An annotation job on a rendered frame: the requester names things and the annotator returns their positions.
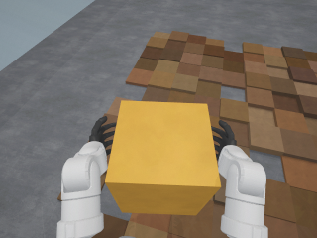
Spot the left robot hand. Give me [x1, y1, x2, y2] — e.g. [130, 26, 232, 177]
[89, 116, 117, 156]

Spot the carton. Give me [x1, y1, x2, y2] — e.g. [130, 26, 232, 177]
[105, 100, 222, 216]

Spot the left robot forearm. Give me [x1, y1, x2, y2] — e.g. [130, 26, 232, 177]
[56, 141, 108, 238]

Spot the right robot forearm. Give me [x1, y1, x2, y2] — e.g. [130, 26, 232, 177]
[218, 145, 268, 238]

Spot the right robot hand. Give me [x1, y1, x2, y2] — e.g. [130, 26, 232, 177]
[211, 120, 237, 161]

